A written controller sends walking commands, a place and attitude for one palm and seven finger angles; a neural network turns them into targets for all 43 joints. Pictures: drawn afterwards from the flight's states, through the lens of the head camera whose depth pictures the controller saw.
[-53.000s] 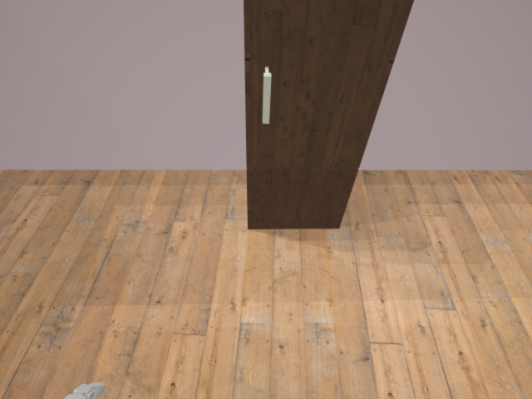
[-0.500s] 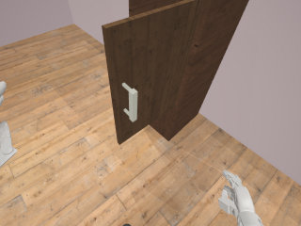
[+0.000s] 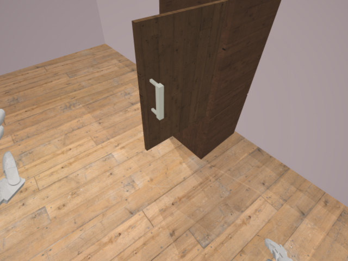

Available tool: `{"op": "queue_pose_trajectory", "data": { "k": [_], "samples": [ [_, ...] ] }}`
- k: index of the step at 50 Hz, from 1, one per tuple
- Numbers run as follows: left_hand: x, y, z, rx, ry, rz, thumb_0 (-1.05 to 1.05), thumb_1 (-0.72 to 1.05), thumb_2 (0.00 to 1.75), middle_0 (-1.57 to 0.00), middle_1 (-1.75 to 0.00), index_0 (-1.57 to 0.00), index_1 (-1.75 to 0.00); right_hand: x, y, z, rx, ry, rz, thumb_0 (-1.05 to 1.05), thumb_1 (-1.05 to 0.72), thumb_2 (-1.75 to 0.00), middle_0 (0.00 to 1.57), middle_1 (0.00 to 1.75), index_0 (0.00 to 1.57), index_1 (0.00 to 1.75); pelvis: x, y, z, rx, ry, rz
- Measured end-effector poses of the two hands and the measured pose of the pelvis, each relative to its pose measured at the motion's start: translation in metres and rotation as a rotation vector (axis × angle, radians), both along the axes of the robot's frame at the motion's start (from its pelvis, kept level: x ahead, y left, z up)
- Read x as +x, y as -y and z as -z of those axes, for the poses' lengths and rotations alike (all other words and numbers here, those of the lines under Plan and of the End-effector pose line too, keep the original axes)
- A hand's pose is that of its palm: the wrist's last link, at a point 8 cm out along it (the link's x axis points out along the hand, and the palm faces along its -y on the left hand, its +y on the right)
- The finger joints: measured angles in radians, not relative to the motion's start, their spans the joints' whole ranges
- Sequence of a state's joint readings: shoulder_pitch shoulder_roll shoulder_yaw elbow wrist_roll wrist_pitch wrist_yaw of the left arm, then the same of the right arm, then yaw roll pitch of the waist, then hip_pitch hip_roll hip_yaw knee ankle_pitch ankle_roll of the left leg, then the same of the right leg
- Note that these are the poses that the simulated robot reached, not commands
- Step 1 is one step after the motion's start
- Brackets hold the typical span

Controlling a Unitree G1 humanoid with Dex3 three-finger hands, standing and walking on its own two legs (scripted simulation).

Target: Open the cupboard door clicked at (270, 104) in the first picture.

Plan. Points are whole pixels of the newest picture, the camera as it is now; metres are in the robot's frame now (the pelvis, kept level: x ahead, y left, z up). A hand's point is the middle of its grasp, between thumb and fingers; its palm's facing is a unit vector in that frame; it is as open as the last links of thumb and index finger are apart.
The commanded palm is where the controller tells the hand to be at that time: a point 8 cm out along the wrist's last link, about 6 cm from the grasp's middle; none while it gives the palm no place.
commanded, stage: stop stepping back and stand still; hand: left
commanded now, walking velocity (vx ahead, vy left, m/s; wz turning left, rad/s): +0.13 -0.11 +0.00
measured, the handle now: (156, 99) +0.68 +0.09 -0.03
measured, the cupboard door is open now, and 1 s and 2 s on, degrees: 87 87 87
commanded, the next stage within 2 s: let the arm hang, fingers relaxed in 0.50 s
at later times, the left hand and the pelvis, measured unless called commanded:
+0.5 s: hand (23, 213) +0.16 +0.23 +0.17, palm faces +0.42 -0.78 -0.47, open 7.4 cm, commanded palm +0.10 +0.27 +0.18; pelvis -0.04 -0.02 +0.01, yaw -1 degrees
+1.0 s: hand out of the picture +0.01 +0.18 -0.16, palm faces +0.06 -0.98 -0.18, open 6.9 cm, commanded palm none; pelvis -0.05 +0.00 +0.01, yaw +2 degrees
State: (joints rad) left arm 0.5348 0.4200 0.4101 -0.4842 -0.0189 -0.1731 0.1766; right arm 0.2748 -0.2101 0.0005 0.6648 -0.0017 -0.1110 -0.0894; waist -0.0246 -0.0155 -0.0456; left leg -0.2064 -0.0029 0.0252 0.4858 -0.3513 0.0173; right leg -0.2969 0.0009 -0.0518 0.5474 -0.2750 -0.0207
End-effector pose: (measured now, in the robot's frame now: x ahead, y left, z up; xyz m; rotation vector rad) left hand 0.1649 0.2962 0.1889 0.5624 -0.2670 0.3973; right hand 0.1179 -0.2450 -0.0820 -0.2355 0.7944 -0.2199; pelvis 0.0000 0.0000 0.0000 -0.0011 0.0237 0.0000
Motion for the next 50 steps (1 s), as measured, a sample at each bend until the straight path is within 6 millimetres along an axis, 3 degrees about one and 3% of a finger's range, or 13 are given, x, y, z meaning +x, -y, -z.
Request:
{"op": "queue_pose_trajectory", "data": {
  "k": [4,10,15,19,25,30,32,34,36,39,42,45,50],
  "samples": [
    [-0.016,-0.005,0.004,-0.003,-0.015,-0.011,0.01,0.89,0.9,-0.21,-0.3,-0.21,-0.31,-0.015,-0.005,-0.006,0.02,0.046,0.001,0.02,-0.91,-0.9,0.2,0.3,0.2,0.3,-0.016,0.0,-0.001,0.029,0.041,0.029],
    [-0.036,0.016,0.0,0.005,0.01,0.008,0.01,0.89,0.9,-0.21,-0.3,-0.21,-0.31,-0.032,-0.006,-0.002,0.065,0.081,-0.024,0.01,-0.9,-0.9,0.2,0.3,0.2,0.3,-0.034,0.013,0.001,0.028,0.054,0.035],
    [-0.046,0.033,0.001,-0.004,0.007,0.021,0.01,0.89,0.9,-0.21,-0.3,-0.21,-0.31,-0.042,0.008,0.008,0.07,0.026,-0.032,0.01,-0.9,-0.9,0.2,0.3,0.2,0.3,-0.046,0.024,0.001,0.022,0.049,0.022],
    [-0.051,0.036,0.001,-0.012,-0.011,0.017,0.01,0.89,0.9,-0.21,-0.3,-0.21,-0.31,-0.05,0.023,0.003,0.044,-0.008,-0.02,0.02,-0.9,-0.9,0.2,0.3,0.2,0.3,-0.048,0.028,-0.006,0.042,0.039,0.024],
    [-0.05,0.031,-0.003,0.0,-0.015,0.01,0.01,0.89,0.9,-0.21,-0.3,-0.21,-0.31,-0.049,0.036,-0.006,-0.012,0.0,-0.009,0.02,-0.91,-0.9,0.2,0.3,0.2,0.3,-0.044,0.025,-0.008,0.043,0.034,0.012],
    [-0.044,0.022,-0.004,0.012,0.005,0.011,0.01,0.89,0.9,-0.21,-0.3,-0.21,-0.31,-0.034,0.031,-0.003,-0.02,0.025,-0.003,0.02,-0.91,-0.9,0.2,0.3,0.2,0.3,-0.039,0.016,-0.001,0.017,0.046,0.015],
    [-0.032,0.017,0.02,0.007,-0.089,0.022,0.01,0.89,0.9,-0.21,-0.3,-0.2,-0.31,-0.026,0.026,0.005,0.017,0.029,-0.041,0.01,-0.91,-0.9,0.19,0.3,0.2,0.3,-0.038,0.012,0.001,0.019,0.034,0.007],
    [-0.018,0.01,0.072,-0.083,-0.316,-0.002,0.0,0.89,0.9,-0.2,-0.3,-0.2,-0.3,-0.021,0.021,0.018,0.05,-0.011,-0.074,0.01,-0.91,-0.9,0.19,0.3,0.2,0.3,-0.039,0.008,0.003,0.023,0.022,0.001],
    [-0.017,0.013,0.135,-0.198,-0.573,-0.037,0.0,0.9,0.9,-0.2,-0.3,-0.2,-0.3,-0.019,0.015,0.031,0.081,-0.05,-0.081,0.01,-0.91,-0.9,0.19,0.3,0.2,0.3,-0.04,0.005,0.005,0.023,0.015,-0.002],
    [-0.042,0.036,0.222,-0.346,-0.916,-0.045,0.0,0.91,0.9,-0.2,-0.3,-0.19,-0.3,-0.028,0.003,0.041,0.111,-0.118,-0.08,0.01,-0.91,-0.9,0.19,0.3,0.2,0.3,-0.041,0.003,0.007,0.023,0.023,-0.008],
    [-0.086,0.067,0.285,-0.488,-1.167,-0.033,0.01,0.91,0.9,-0.2,-0.3,-0.19,-0.3,-0.05,-0.007,0.044,0.111,-0.221,-0.075,0.01,-0.91,-0.9,0.2,0.3,0.2,0.3,-0.042,0.003,0.006,0.022,0.042,-0.014],
    [-0.129,0.086,0.317,-0.634,-1.301,-0.081,-0.01,0.94,0.9,-0.2,-0.3,-0.2,-0.3,-0.079,-0.013,0.043,0.095,-0.337,-0.065,0.01,-0.91,-0.9,0.2,0.3,0.2,0.3,-0.043,0.003,0.002,0.017,0.05,-0.018],
    [-0.165,0.065,0.324,-0.643,-1.389,-0.173,-0.05,1.0,0.9,-0.21,-0.3,-0.2,-0.3,-0.122,-0.017,0.045,0.082,-0.501,-0.038,0.01,-0.92,-0.9,0.2,0.3,0.2,0.3,-0.046,0.0,-0.005,-0.002,0.049,-0.026]
  ]
}}
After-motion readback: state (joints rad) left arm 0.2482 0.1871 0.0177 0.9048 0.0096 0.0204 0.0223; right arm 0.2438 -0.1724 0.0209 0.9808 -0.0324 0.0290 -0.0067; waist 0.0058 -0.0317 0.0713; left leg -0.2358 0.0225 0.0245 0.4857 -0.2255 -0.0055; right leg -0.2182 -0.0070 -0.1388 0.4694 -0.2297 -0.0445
